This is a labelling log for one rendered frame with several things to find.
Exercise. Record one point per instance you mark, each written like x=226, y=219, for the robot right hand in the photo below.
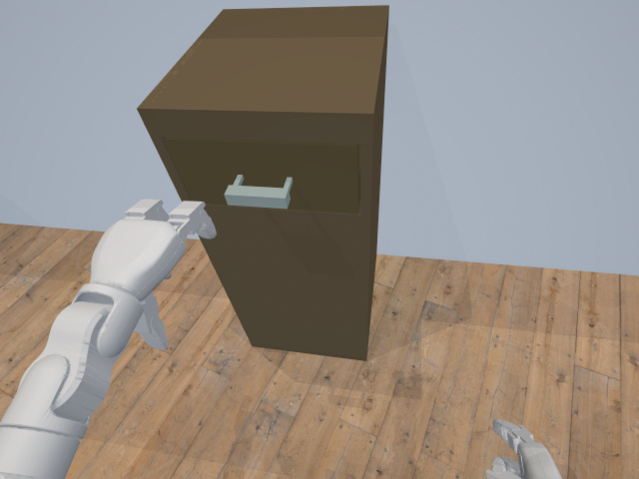
x=535, y=462

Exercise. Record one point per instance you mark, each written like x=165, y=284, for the cabinet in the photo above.
x=299, y=281

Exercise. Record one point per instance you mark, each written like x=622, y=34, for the robot left forearm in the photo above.
x=60, y=390

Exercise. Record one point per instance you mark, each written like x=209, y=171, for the robot left hand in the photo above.
x=138, y=252

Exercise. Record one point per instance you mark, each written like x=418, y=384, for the handle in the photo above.
x=261, y=197

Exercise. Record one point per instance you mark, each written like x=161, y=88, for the drawer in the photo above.
x=326, y=176

